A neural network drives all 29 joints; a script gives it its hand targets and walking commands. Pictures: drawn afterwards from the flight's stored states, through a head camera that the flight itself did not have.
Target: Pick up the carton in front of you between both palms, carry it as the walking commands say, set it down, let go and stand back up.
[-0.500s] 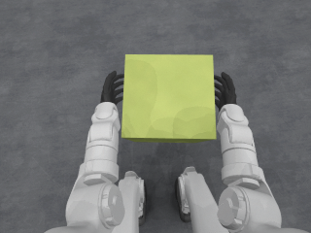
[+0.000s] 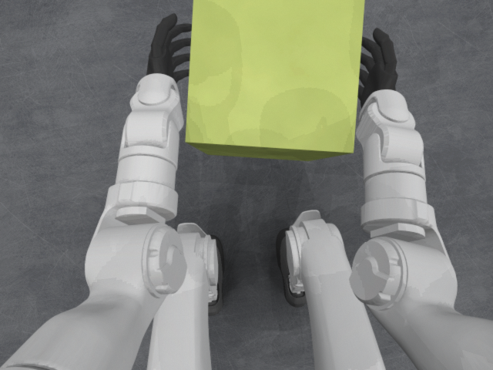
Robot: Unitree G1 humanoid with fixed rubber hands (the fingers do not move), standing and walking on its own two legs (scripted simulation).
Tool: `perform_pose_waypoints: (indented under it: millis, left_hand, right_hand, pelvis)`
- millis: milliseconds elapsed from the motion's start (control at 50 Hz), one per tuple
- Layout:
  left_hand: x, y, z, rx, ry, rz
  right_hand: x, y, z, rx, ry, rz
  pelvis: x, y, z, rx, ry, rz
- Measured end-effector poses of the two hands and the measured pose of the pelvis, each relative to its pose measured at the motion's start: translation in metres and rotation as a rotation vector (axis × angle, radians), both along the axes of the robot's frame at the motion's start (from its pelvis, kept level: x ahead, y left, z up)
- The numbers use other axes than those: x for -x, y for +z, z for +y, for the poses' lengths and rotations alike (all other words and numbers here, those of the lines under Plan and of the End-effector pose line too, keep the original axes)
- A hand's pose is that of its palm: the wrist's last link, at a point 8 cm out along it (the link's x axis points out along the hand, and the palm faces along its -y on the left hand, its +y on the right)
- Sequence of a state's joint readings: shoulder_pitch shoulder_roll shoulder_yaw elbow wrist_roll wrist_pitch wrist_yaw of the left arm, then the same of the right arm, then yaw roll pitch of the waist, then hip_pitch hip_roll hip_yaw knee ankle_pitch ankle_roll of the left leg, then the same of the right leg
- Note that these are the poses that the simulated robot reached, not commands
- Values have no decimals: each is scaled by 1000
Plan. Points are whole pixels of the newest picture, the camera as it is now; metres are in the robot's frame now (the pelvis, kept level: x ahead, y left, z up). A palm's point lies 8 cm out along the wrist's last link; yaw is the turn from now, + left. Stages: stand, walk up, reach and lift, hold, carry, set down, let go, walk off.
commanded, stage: set down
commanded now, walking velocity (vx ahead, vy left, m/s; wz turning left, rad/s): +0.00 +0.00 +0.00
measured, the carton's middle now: (266, 93) +0.51 -0.05 -0.18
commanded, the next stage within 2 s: none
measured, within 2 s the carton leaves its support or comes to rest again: rests again in 0.96 s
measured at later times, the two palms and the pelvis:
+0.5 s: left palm (189, 82) +0.57 +0.09 -0.26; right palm (346, 99) +0.51 -0.21 -0.25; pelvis +0.00 +0.00 -0.10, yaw -1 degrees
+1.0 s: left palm (191, 89) +0.57 +0.09 -0.29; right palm (342, 102) +0.51 -0.21 -0.28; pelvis -0.01 +0.00 -0.12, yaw -1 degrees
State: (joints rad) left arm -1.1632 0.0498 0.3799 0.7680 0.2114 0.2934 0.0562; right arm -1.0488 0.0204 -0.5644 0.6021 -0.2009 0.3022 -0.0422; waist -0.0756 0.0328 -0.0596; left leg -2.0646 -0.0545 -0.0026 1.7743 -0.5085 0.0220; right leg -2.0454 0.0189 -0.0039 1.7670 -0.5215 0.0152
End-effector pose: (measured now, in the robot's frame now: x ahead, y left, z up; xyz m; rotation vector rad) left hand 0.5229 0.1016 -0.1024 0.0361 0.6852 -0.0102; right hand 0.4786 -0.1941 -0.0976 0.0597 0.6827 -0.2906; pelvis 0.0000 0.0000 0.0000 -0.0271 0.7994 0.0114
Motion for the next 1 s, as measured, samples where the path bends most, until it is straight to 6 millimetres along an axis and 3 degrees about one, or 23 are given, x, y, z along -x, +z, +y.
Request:
perform_pose_waypoints:
  millis: [480, 600, 1000]
  left_hand:
    - [-45, -152, -15, -37, -87, 35]
    - [-53, -164, -21, -32, -92, 21]
    - [-43, -186, -15, -22, -101, 56]
  right_hand:
    - [-31, -149, -15, 9, -4, 44]
    - [-41, -157, -21, 2, -15, 28]
    - [-35, -178, -20, -1, 37, 68]
  pelvis:
    - [4, -93, -1, 12, -6, -51]
    - [-1, -106, -3, 8, -18, -75]
    - [6, -125, -3, 13, -16, -151]
